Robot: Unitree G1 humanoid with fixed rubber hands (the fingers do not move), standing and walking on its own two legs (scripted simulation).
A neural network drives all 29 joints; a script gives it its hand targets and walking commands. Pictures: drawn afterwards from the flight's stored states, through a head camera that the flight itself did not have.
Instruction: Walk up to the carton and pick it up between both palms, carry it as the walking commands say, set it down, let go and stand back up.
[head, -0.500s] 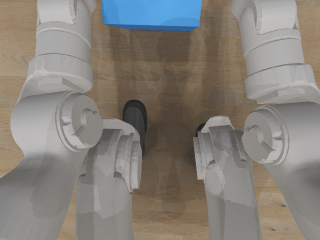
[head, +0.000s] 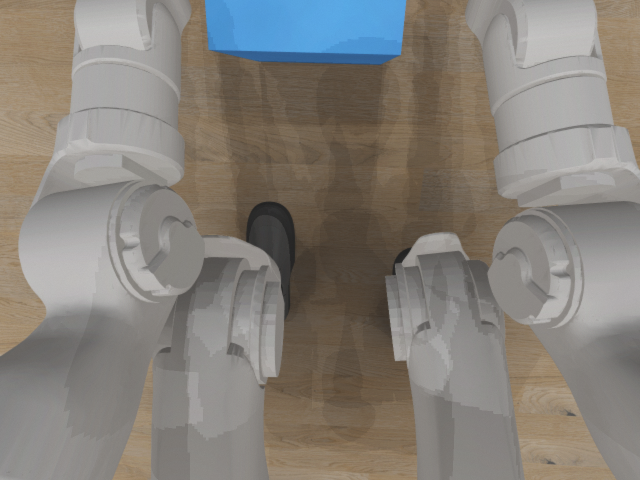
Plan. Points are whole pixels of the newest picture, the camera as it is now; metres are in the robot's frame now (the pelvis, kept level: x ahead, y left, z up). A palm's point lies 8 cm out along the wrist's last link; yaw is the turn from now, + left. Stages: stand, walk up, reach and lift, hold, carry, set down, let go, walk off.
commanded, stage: set down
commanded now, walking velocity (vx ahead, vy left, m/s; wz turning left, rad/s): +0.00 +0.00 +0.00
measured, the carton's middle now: out of the picture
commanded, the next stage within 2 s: none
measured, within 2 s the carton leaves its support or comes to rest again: neither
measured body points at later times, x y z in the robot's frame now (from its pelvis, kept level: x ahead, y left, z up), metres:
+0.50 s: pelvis +0.00 +0.00 +0.00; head +0.40 +0.01 +0.19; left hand +0.56 +0.19 -0.22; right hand +0.57 -0.08 -0.22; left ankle +0.13 +0.13 -0.36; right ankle +0.07 -0.11 -0.36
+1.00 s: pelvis -0.01 +0.00 +0.00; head +0.39 +0.01 +0.19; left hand +0.55 +0.20 -0.22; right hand +0.59 -0.09 -0.20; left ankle +0.13 +0.13 -0.36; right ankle +0.07 -0.11 -0.36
